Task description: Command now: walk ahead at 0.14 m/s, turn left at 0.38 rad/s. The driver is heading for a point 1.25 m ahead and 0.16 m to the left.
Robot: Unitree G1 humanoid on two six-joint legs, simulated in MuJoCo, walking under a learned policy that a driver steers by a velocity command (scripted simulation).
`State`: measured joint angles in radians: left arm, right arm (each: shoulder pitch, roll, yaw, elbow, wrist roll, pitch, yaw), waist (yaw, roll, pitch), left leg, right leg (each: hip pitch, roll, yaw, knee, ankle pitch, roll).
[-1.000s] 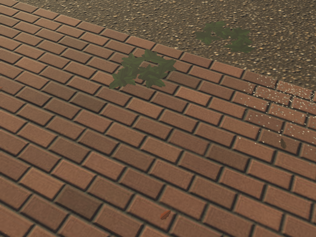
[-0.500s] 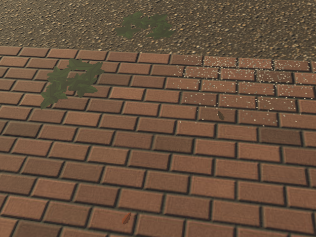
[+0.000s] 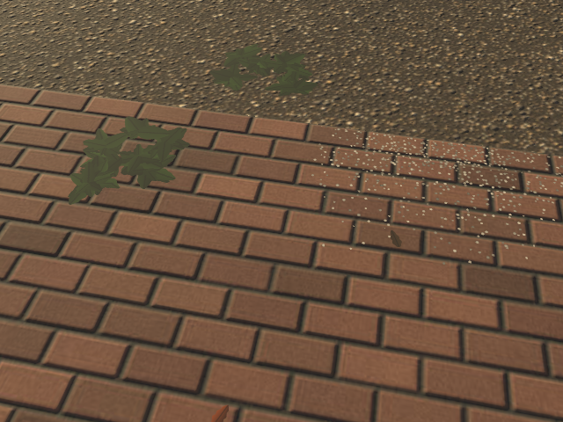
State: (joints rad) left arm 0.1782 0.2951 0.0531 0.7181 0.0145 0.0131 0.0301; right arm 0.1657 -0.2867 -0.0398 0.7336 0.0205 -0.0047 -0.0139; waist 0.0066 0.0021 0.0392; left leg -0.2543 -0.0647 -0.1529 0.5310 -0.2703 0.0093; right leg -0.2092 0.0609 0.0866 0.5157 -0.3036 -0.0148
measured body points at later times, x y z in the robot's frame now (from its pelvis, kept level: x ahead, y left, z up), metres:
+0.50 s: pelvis +0.15 +0.11 -0.01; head +0.18 +0.13 +0.43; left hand +0.12 +0.41 -0.13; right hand +0.41 -0.09 -0.09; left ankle +0.18 +0.20 -0.74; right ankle +0.06 -0.09 -0.65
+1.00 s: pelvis +0.44 +0.18 -0.02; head +0.48 +0.19 +0.43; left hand +0.60 +0.45 -0.10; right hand +0.52 -0.11 -0.14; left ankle +0.20 +0.21 -0.68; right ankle +0.56 +0.12 -0.74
